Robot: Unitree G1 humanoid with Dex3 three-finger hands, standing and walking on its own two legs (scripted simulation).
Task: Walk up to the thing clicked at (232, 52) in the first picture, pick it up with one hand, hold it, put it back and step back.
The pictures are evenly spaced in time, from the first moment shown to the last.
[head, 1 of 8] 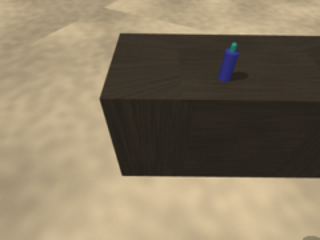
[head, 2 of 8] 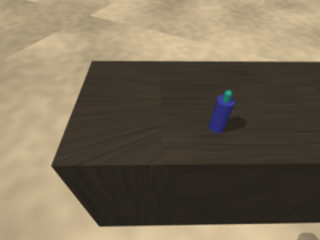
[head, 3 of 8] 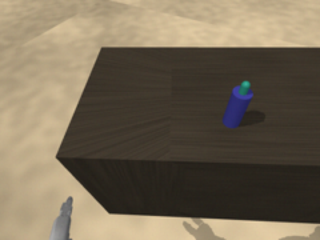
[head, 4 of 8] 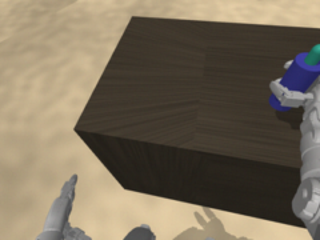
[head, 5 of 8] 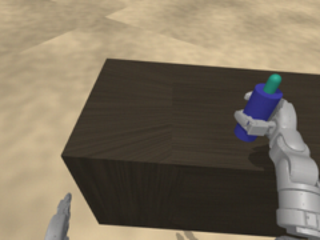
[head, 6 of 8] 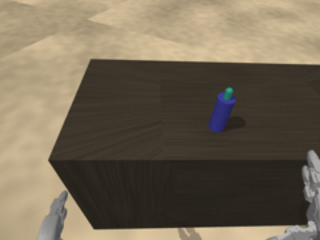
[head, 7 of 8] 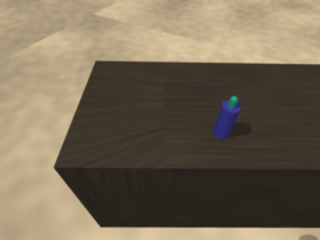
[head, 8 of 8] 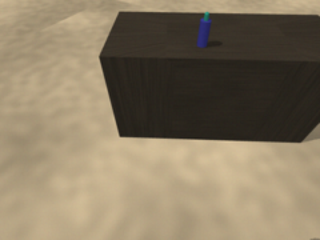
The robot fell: no
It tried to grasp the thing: yes
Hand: right
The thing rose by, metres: 0.23
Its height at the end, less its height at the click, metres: +0.00
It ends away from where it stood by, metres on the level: 0.01
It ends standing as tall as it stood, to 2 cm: yes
